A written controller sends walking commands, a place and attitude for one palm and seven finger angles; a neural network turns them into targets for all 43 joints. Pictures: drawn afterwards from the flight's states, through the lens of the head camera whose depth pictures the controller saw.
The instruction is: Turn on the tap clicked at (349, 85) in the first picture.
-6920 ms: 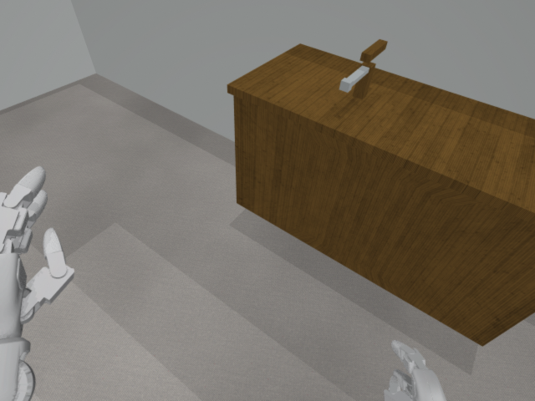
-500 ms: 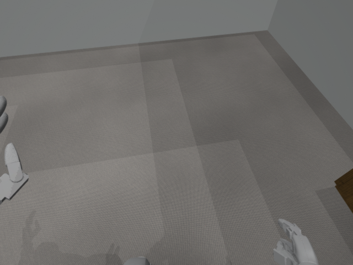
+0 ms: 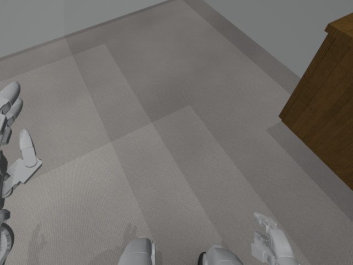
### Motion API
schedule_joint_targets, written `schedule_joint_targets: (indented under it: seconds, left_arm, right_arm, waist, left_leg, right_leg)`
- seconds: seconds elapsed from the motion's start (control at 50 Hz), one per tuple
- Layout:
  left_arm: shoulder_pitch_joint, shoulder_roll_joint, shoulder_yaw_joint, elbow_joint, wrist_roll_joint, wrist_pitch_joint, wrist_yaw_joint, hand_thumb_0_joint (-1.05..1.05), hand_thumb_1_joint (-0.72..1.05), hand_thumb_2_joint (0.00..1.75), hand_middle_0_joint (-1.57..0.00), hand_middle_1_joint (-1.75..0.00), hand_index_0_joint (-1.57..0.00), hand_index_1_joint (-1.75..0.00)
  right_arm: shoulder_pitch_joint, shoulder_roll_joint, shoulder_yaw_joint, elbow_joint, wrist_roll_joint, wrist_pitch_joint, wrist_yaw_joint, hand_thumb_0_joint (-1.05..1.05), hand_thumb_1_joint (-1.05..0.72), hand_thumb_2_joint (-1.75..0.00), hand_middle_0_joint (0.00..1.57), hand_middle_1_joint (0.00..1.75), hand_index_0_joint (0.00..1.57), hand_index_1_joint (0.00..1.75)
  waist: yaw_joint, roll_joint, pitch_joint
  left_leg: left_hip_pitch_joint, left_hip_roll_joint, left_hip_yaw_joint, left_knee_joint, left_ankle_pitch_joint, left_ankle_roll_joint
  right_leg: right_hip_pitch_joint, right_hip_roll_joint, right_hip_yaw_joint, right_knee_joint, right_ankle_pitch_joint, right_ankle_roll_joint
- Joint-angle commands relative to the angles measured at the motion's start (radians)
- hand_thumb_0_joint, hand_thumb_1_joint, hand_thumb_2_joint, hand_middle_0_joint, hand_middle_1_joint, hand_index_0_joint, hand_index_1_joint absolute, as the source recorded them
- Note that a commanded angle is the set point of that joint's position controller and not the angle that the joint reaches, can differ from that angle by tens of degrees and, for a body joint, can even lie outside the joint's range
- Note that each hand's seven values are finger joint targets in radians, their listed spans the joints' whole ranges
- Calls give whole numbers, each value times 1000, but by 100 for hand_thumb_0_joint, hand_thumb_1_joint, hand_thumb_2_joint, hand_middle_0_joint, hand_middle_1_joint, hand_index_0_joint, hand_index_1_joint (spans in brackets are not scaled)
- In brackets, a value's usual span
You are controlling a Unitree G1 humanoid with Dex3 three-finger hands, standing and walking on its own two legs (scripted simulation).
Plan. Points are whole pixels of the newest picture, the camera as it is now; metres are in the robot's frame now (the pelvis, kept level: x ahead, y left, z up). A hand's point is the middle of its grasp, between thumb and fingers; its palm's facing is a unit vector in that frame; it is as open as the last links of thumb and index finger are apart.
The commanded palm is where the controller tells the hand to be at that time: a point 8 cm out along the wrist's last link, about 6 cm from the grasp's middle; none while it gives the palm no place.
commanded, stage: turn to face it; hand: left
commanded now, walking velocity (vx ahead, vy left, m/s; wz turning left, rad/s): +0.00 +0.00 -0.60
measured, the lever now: out of the picture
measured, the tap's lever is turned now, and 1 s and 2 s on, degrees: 0 0 0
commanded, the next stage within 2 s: none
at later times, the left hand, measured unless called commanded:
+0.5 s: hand (52, 191) +0.20 +0.18 +0.18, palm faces +0.19 -0.88 -0.43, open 7.4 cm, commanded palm +0.17 +0.22 +0.19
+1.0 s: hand (172, 207) +0.19 +0.01 +0.20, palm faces -0.18 -0.78 -0.59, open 7.4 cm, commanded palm +0.16 +0.09 +0.19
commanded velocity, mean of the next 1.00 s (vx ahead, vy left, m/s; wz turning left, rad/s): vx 0.00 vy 0.00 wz -0.60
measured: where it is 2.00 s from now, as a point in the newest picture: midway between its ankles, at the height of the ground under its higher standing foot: outside the picture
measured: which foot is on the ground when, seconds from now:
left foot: up 0.00-0.38, down 0.40-0.70, up 0.72-1.00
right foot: down 0.00-0.40, up 0.42-0.66, down 0.68-1.00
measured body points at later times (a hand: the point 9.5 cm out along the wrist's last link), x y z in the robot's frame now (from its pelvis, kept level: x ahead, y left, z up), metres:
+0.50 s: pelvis -0.06 -0.01 +0.01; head -0.04 +0.00 +0.46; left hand +0.19 +0.22 +0.21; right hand +0.07 -0.26 -0.07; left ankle -0.04 +0.14 -0.72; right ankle -0.03 -0.09 -0.67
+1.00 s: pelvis -0.13 -0.05 +0.01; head -0.07 -0.10 +0.46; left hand +0.19 +0.06 +0.23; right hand -0.15 -0.37 -0.08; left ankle -0.05 +0.07 -0.68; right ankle -0.12 -0.14 -0.72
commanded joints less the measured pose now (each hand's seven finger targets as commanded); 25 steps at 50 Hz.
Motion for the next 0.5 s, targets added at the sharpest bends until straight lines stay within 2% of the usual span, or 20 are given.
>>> schedule_joint_targets:
  seconds: [0.0, 0.06, 0.1, 0.18, 0.22, 0.26, 0.28, 0.3, 0.32, 0.34, 0.36, 0.38, 0.4, 0.42, 0.44, 0.46, 0.48]
  left_arm:
    - [213, 224, 268, -255, -39, -83, 40, 0, 90, 90, -20, -30, -20, -30]
    - [209, 215, 265, -252, -42, -91, 50, 0, 90, 90, -20, -30, -20, -30]
    - [225, 211, 269, -216, -41, -85, 53, 0, 90, 90, -20, -30, -20, -30]
    - [213, 183, 222, -152, -34, -60, 49, 0, 90, 90, -20, -30, -20, -30]
    - [181, 172, 193, -133, -29, -49, 46, 0, 90, 90, -20, -30, -20, -30]
    - [131, 161, 151, -168, -25, -44, 42, 0, 90, 90, -20, -30, -20, -30]
    - [107, 165, 142, -185, -18, -44, 39, 0, 90, 90, -20, -30, -20, -30]
    - [88, 161, 131, -190, -14, -46, 36, 0, 90, 90, -20, -30, -20, -30]
    - [65, 162, 121, -198, -11, -49, 33, 0, 90, 90, -20, -30, -20, -30]
    - [31, 162, 112, -219, -9, -56, 29, 0, 90, 90, -20, -30, -20, -30]
    - [-10, 173, 110, -257, -7, -67, 26, 0, 90, 90, -20, -30, -20, -30]
    - [-21, 177, 128, -263, 2, -78, 22, 0, 90, 90, -20, -30, -20, -30]
    - [-50, 188, 125, -270, 23, -79, 24, 0, 90, 90, -20, -30, -20, -30]
    - [-52, 219, 167, -240, 30, -80, 32, 0, 90, 90, -20, -30, -20, -30]
    - [-15, 172, 144, -188, 25, -74, 20, 0, 90, 90, -20, -30, -20, -30]
    - [-72, 169, 126, -232, 25, -70, 15, 0, 90, 90, -20, -30, -20, -30]
    - [-70, 112, 69, -193, 17, -64, 15, 0, 90, 90, -20, -30, -20, -30]
  right_arm:
    - [-84, -58, -38, -169, -2, -14, -12, 0, -90, -90, 20, 30, 20, 30]
    - [-83, -78, -58, -158, -6, 3, -19, 0, -90, -90, 20, 30, 20, 30]
    - [-68, -98, -76, -158, -6, 4, -23, 0, -90, -90, 20, 30, 20, 30]
    - [-59, -118, -79, -165, 0, 14, -26, 0, -90, -90, 20, 30, 20, 30]
    - [-54, -128, -78, -171, 2, 26, -27, 0, -90, -90, 20, 30, 20, 30]
    - [-60, -136, -75, -182, 4, 31, -27, 0, -90, -90, 20, 30, 20, 30]
    - [-48, -133, -70, -186, 2, 34, -26, 0, -90, -90, 20, 30, 20, 30]
    - [-40, -134, -68, -184, -2, 36, -26, 0, -90, -90, 20, 30, 20, 30]
    - [-23, -131, -66, -179, -7, 37, -27, 0, -90, -90, 20, 30, 20, 30]
    - [-10, -134, -66, -182, -10, 32, -30, 0, -90, -90, 20, 30, 20, 30]
    - [-23, -145, -68, -188, -17, 24, -37, 0, -90, -90, 20, 30, 20, 30]
    - [-43, -152, -69, -194, -26, 13, -41, 0, -90, -90, 20, 30, 20, 30]
    - [-42, -124, -69, -204, -19, -4, -46, 0, -90, -90, 20, 30, 20, 30]
    - [-53, -95, -61, -192, -17, -17, -47, 0, -90, -90, 20, 30, 20, 30]
    - [-49, -105, -71, -188, -14, -16, -38, 0, -90, -90, 20, 30, 20, 30]
    - [-44, -104, -72, -187, -7, -21, -26, 0, -90, -90, 20, 30, 20, 30]
    - [-46, -111, -68, -178, -4, -30, -21, 0, -90, -90, 20, 30, 20, 30]
  waist:
    - [28, -108, -413]
    - [13, -102, -416]
    - [21, -127, -411]
    - [31, -165, -383]
    - [33, -195, -369]
    - [35, -167, -360]
    - [31, -176, -346]
    - [28, -159, -336]
    - [17, -142, -336]
    - [10, -101, -318]
    - [12, 15, -281]
    - [25, 198, -258]
    - [30, 228, -243]
    - [41, 211, -230]
    - [40, 200, -201]
    - [35, 201, -178]
    - [31, 219, -117]
  left_leg:
    - [-177, -32, -75, 125, 58, -1]
    - [-106, -47, -59, -15, 88, -3]
    - [-71, -65, -49, -109, 74, 3]
    - [6, -90, -36, -251, 51, 20]
    - [47, -105, -34, -293, 33, 30]
    - [93, -110, -38, -372, 33, 40]
    - [143, -115, -33, -425, 37, 49]
    - [216, -118, -21, -495, 54, 59]
    - [299, -112, -7, -589, 80, 72]
    - [391, -79, -20, -679, 97, 95]
    - [436, 33, -120, -768, 85, 137]
    - [441, 224, -272, -833, 141, 214]
    - [338, 332, -294, -842, 260, 278]
    - [195, 327, -219, -846, 246, 275]
    - [109, 303, -130, -838, 203, 265]
    - [132, 276, -43, -806, 235, 245]
    - [141, 255, 9, -786, 300, 217]
  right_leg:
    - [412, -281, 364, -205, 637, -102]
    - [369, -257, 354, -241, 564, -99]
    - [345, -248, 397, -262, 517, -105]
    - [273, -232, 451, -302, 379, -100]
    - [220, -224, 479, -342, 251, -88]
    - [189, -219, 506, -354, 184, -79]
    - [135, -209, 512, -371, 122, -68]
    - [68, -186, 509, -383, 65, -46]
    - [15, -161, 482, -379, 3, -16]
    - [-75, -117, 453, -331, -52, 16]
    - [-179, -50, 389, -207, -99, 44]
    - [-277, 44, 243, 63, -154, 87]
    - [-265, 34, 132, 374, -163, 115]
    - [-203, 0, 131, 561, -148, 118]
    - [-169, -18, 127, 624, -135, 122]
    - [-194, -41, 104, 602, -131, 127]
    - [-216, -53, 70, 521, -148, 133]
